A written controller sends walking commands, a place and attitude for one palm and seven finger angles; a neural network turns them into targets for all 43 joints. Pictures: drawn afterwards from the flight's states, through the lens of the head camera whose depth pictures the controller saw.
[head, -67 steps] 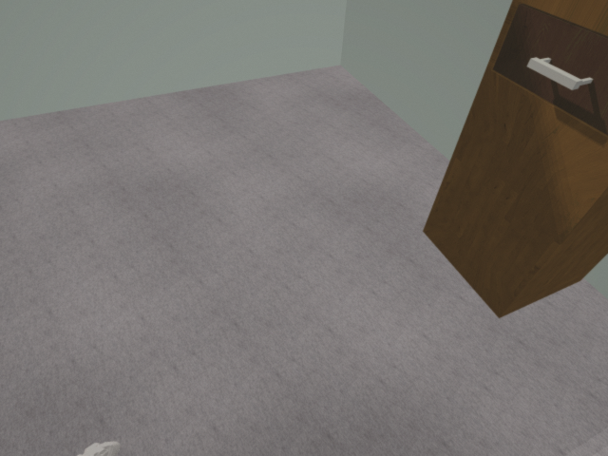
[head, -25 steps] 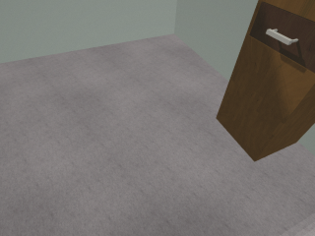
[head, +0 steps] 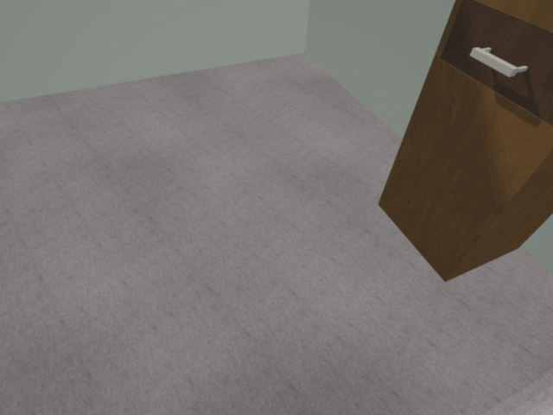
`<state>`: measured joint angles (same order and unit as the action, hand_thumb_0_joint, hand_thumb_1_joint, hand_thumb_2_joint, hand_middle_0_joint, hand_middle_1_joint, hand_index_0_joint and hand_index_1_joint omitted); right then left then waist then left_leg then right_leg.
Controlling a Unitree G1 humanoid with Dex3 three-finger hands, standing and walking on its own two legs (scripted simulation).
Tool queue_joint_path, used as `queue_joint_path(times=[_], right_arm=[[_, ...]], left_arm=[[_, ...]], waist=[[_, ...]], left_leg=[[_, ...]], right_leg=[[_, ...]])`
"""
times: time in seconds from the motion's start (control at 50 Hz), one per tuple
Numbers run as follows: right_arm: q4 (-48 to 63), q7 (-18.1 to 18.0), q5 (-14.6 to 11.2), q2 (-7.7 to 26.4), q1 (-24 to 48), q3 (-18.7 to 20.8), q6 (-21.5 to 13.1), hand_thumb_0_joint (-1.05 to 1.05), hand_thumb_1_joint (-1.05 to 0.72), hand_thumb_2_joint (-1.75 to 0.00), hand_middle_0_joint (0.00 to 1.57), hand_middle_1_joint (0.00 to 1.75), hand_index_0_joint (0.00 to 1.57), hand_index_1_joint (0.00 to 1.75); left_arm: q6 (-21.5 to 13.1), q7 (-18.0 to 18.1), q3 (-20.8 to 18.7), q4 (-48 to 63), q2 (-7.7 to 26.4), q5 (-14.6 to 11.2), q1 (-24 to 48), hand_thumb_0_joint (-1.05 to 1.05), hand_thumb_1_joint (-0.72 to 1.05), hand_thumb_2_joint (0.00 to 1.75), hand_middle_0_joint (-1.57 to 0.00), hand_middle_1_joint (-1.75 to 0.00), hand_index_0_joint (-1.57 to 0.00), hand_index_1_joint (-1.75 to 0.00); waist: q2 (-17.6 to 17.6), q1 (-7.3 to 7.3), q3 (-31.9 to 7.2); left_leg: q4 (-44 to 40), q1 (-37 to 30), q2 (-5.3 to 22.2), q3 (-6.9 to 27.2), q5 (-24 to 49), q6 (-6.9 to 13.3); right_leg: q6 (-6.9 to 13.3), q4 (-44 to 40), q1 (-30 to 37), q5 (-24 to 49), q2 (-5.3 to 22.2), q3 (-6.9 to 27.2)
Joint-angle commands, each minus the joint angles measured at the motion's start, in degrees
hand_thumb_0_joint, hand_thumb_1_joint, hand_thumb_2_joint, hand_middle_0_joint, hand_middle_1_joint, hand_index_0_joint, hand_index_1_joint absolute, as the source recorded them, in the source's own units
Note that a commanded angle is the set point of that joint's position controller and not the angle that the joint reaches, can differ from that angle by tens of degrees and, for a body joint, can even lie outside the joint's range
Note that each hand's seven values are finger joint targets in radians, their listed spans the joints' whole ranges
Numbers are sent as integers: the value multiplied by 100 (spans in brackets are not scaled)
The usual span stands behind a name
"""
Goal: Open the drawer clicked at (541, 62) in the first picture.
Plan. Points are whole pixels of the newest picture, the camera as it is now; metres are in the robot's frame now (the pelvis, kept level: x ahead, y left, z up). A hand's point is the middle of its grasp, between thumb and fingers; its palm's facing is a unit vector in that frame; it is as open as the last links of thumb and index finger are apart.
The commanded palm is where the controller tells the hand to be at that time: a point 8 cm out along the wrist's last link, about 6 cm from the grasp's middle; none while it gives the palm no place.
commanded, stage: look at it before walking up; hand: left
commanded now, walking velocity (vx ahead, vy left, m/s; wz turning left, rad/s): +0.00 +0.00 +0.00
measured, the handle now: (498, 60) +1.01 -0.56 +0.08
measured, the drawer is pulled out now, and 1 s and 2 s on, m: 0.00 0.00 0.00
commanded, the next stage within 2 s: walk to a spot facing it in 0.20 s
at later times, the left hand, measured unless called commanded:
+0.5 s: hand out of the picture +0.06 +0.23 -0.17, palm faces +0.02 -0.96 -0.27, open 7.4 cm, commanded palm none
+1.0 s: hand (157, 353) +0.26 +0.24 -0.19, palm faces +0.10 -0.99 -0.14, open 7.4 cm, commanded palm none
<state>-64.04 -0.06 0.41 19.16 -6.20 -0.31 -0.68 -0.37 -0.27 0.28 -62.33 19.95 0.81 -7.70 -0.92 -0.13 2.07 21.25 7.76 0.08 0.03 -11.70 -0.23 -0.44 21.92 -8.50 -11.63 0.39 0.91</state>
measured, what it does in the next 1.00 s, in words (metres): walks ahead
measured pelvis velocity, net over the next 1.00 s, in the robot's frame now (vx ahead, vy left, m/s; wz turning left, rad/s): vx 0.20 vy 0.06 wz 0.12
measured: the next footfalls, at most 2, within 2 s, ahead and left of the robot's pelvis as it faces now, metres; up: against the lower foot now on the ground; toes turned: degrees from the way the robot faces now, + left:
right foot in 1.12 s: +0.44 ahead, -0.02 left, +0.00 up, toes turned +0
left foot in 1.60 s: +0.58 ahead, +0.23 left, +0.00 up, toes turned +21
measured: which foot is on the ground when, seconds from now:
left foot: down 0.00-1.00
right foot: down 0.00-0.64, up 0.66-1.00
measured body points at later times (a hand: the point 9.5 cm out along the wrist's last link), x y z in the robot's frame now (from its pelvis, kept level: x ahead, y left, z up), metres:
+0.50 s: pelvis +0.03 +0.01 -0.01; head +0.01 +0.01 +0.44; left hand +0.06 +0.28 -0.15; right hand +0.08 -0.27 -0.15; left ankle +0.00 +0.12 -0.74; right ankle +0.00 -0.12 -0.75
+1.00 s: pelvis +0.20 +0.06 -0.01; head +0.23 +0.08 +0.44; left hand +0.25 +0.29 -0.17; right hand +0.08 -0.14 -0.14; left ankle +0.04 +0.12 -0.75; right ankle +0.34 -0.06 -0.70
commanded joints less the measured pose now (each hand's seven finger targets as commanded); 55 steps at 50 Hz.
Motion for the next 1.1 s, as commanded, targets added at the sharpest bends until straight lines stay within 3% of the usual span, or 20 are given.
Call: queue_joint_path(times=[0.0, 0.28, 0.32, 0.34, 0.4, 0.44, 0.48, 0.54, 0.58, 0.6, 0.62, 0.66, 0.7, 0.74, 0.8, 0.9, 0.98, 1.02, 1.06, 1.08], right_arm=[[377, -64, 5, 1235, 267, 252, -145, 0, -90, -90, 20, 30, 20, 30], [384, -67, -1, 1239, 334, 256, -125, 0, -90, -90, 20, 30, 20, 30], [226, -23, 44, 491, -20, 72, -19, 0, -90, -90, 20, 30, 20, 30], [227, -3, 64, 451, -159, 69, 31, 0, -90, -90, 20, 30, 20, 30], [314, 27, 115, 432, -245, 100, 86, 0, -90, -90, 20, 30, 20, 30], [437, 29, 109, 309, -282, 113, 74, 0, -90, -90, 20, 30, 20, 30], [589, 47, 101, 227, -226, 158, 16, 0, -90, -90, 20, 30, 20, 30], [627, 90, 54, 65, -521, 207, -77, 0, -90, -90, 20, 30, 20, 30], [346, 74, 35, -79, -1447, 208, -149, 0, -90, -90, 20, 30, 20, 30], [120, 17, 72, 262, -2156, 323, -204, 0, -90, -90, 20, 30, 20, 30], [-65, -61, 119, 703, -2817, 455, -223, 0, -90, -90, 20, 30, 20, 30], [-14, -105, 79, 281, -2698, 346, -207, 0, -90, -90, 20, 30, 20, 30], [89, -142, 58, -16, -2375, 269, -312, 0, -90, -90, 20, 30, 20, 30], [48, -184, 38, -192, -2374, 257, -410, 0, -90, -90, 20, 30, 20, 30], [-101, -214, 2, -353, -2576, 242, -463, 0, -90, -90, 20, 30, 20, 30], [-288, -264, 15, -635, -2856, 203, -478, 0, -90, -90, 20, 30, 20, 30], [-390, -287, 48, -544, -2939, 233, -454, 0, -90, -90, 20, 30, 20, 30], [-378, -294, 36, -356, -2797, 298, -445, 0, -90, -90, 20, 30, 20, 30], [-295, -287, 28, -266, -2600, 349, -428, 0, -90, -90, 20, 30, 20, 30], [-202, -229, -17, -346, -2530, 346, -432, 0, -90, -90, 20, 30, 20, 30]], left_arm=[[-121, 86, -216, 349, 1151, -17, 258, 0, 90, 90, -20, -30, -20, -30], [-127, 95, -218, 338, 1168, -13, 264, 0, 90, 90, -20, -30, -20, -30], [-18, 119, -67, 150, 452, -18, -184, 0, 90, 90, -20, -30, -20, -30], [24, 107, -72, 132, 455, 9, -317, 0, 90, 90, -20, -30, -20, -30], [71, 34, -181, 188, 632, 56, -568, 0, 90, 90, -20, -30, -20, -30], [46, 44, -274, 202, 791, 58, -916, 0, 90, 90, -20, -30, -20, -30], [-52, 70, -351, 210, 782, 55, -1154, 0, 90, 90, -20, -30, -20, -30], [-158, 85, -392, 266, 636, 75, -1114, 0, 90, 90, -20, -30, -20, -30], [-136, 70, -366, 353, 408, 38, -809, 0, 90, 90, -20, -30, -20, -30], [-114, 35, -311, 444, 34, -8, -769, 0, 90, 90, -20, -30, -20, -30], [-133, 13, -215, 670, -307, -11, -541, 0, 90, 90, -20, -30, -20, -30], [-180, 59, -294, 727, -134, 90, -219, 0, 90, 90, -20, -30, -20, -30], [-219, -36, -291, 584, -324, 78, -278, 0, 90, 90, -20, -30, -20, -30], [-207, -74, -277, 475, -497, 74, -519, 0, 90, 90, -20, -30, -20, -30], [-136, -76, -283, 467, -621, 77, -515, 0, 90, 90, -20, -30, -20, -30], [-134, -117, -280, 766, -795, 27, 312, 0, 90, 90, -20, -30, -20, -30], [-195, -106, -291, 867, -832, -4, 646, 0, 90, 90, -20, -30, -20, -30], [-230, -65, -333, 729, -698, 17, 80, 0, 90, 90, -20, -30, -20, -30], [-294, -17, -440, 406, -472, 76, -1119, 0, 90, 90, -20, -30, -20, -30], [-367, 25, -546, 178, -124, 125, -1970, 0, 90, 90, -20, -30, -20, -30]], waist=[[162, 10, -475], [119, 8, -311], [71, -10, -414], [-4, -34, -340], [-347, -111, 265], [-885, -220, 341], [-950, -267, 464], [-532, -78, 438], [-48, 341, 255], [1142, 588, 136], [2141, 727, 301], [1175, 565, 764], [375, 388, 821], [323, 232, 490], [647, 168, 396], [859, 277, 852], [935, 311, 816], [880, 33, 439], [677, -518, -153], [247, -865, -653]], left_leg=[[-346, -106, 691, 584, 862, 191], [-399, -147, 683, 557, 896, 175], [-289, -69, 598, 469, 195, 92], [-200, 97, 526, 471, -479, 101], [155, 1056, 243, 396, -1778, 132], [1076, 1592, 36, 4, -1548, 94], [1810, 2032, 176, -72, -1459, 102], [1530, 1693, 360, -216, -1391, 143], [375, 25, 222, -317, -683, 173], [-390, -734, 845, 999, -1226, 442], [-1202, -1125, 2003, 2758, -1342, 891], [-1196, -789, 2102, 2868, -852, 1174], [-1103, -661, 1854, 2161, 243, 1170], [-981, -932, 1587, 1425, 1433, 1072], [-973, -1085, 1277, 822, 2112, 912], [-1096, -892, 991, 366, 2762, 647], [-840, -925, 1110, 223, 3884, 723], [-100, -1192, 1251, 148, 5115, 734], [1418, -791, 1111, 52, 5064, 534], [2912, 374, 879, -48, 3600, 400]], right_leg=[[213, -315, 100, 824, 650, 525], [205, -408, 90, 916, 668, 522], [90, -390, 120, -51, 655, 446], [93, -398, 52, -859, 617, 504], [277, -683, -147, -2351, 784, 899], [569, -1071, 146, -2845, 1289, 1453], [916, -1248, 361, -2438, 1747, 1837], [975, -800, 245, -1323, 1800, 1186], [566, 106, -776, -1138, 1229, 217], [226, 1640, -1597, -1032, 536, -471], [-42, 3199, -2840, -2124, -40, -902], [109, 4238, -3417, -1669, 439, -141], [43, 4364, -3288, -1048, 665, -115], [-71, 4281, -3127, -676, 677, -278], [-156, 4212, -3225, -261, 619, -458], [-127, 2978, -3184, 303, 484, -847], [104, 1743, -2292, 303, 182, -1025], [306, 1539, -1591, 116, -29, -1037], [452, 1035, -60, 306, -140, -982], [733, 902, 1483, 502, 563, -187]])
